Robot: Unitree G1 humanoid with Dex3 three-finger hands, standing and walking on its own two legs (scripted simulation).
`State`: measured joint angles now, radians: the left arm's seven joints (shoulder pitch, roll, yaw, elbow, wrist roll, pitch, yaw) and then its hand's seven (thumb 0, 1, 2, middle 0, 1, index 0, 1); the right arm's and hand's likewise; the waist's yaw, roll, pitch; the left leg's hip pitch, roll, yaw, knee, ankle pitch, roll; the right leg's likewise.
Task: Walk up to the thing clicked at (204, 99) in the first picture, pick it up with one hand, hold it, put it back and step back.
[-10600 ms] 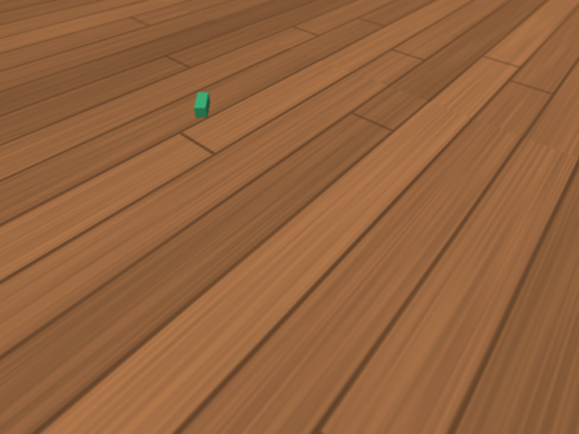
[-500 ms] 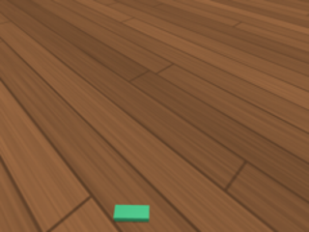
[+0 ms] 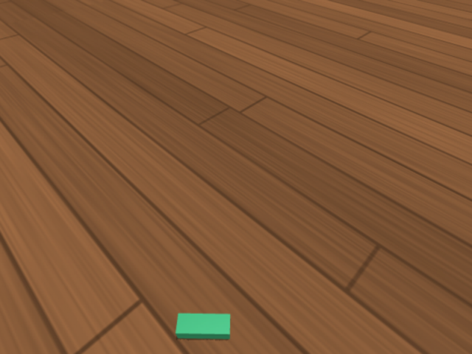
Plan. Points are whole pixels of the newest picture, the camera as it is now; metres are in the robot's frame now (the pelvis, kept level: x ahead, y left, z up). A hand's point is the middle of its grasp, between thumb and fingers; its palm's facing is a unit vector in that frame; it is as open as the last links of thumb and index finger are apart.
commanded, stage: stand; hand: left
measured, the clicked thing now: (204, 326) +0.41 +0.11 -0.75
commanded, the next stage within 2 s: walk up in 0.14 s
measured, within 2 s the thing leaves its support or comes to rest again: neither
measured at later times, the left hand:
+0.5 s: hand out of the picture +0.07 +0.20 -0.18, palm faces -0.07 -0.92 -0.40, open 7.4 cm
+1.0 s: hand out of the picture +0.03 +0.23 -0.17, palm faces +0.02 -0.89 -0.46, open 7.4 cm
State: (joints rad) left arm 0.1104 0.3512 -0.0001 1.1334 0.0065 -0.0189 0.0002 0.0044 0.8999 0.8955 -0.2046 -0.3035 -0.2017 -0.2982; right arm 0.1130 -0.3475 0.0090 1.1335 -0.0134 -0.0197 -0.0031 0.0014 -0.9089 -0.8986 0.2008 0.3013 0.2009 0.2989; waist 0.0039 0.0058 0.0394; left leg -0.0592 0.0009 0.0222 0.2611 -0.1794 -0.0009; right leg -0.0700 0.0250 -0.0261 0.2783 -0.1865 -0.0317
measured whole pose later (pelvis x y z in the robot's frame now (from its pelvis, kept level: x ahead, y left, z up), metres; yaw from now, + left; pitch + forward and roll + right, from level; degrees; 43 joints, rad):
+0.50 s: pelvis -0.03 -0.09 -0.03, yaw -3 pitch -3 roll -1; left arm 0.14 0.43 0.10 0.94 0.02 0.04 -0.04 0.00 0.90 0.90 -0.20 -0.30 -0.20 -0.30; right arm 0.16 -0.45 -0.07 0.94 -0.03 0.00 -0.03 0.00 -0.91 -0.90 0.20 0.30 0.20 0.30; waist -0.01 0.00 0.18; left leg -0.27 0.16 -0.02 0.68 -0.35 -0.03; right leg -0.26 -0.01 0.07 0.63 -0.32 0.03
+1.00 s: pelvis -0.05 -0.06 -0.03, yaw +2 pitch -3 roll +0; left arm 0.17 0.43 0.06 0.91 0.00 0.01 0.05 0.00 0.90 0.90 -0.21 -0.30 -0.20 -0.30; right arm 0.16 -0.38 -0.08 0.89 -0.04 0.02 0.04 0.00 -0.91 -0.90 0.20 0.30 0.20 0.30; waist 0.00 -0.01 0.15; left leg -0.26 -0.02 -0.02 0.65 -0.34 0.01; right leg -0.38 -0.05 0.08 0.88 -0.54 -0.01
